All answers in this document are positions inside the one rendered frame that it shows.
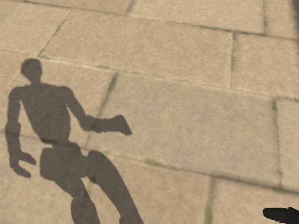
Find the right robot hand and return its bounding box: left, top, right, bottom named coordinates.
left=263, top=207, right=299, bottom=224

